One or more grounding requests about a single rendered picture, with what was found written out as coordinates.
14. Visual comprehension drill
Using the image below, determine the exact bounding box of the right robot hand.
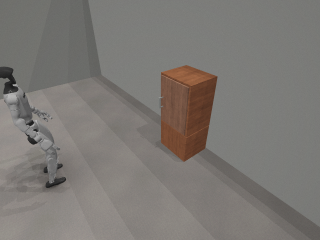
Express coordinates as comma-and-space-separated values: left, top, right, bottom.
40, 139, 60, 155

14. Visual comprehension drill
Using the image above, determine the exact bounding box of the robot right foot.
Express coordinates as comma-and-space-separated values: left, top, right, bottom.
45, 177, 66, 188

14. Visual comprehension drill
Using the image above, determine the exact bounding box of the handle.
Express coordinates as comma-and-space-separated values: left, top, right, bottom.
158, 97, 163, 109

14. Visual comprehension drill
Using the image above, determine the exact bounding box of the robot left forearm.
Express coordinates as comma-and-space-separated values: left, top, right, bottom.
29, 104, 40, 115

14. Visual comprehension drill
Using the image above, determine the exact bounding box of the robot right upper arm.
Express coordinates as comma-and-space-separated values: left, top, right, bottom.
6, 94, 26, 126

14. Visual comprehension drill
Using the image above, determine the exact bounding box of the left robot hand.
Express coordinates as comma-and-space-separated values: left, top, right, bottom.
37, 110, 53, 122

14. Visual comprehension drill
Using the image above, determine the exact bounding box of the robot right forearm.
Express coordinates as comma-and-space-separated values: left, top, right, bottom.
15, 120, 45, 144

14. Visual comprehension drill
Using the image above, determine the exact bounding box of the cupboard door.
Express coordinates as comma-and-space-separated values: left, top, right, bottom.
161, 75, 190, 136

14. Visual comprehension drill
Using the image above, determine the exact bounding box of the robot head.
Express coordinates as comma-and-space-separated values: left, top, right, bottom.
0, 66, 19, 95

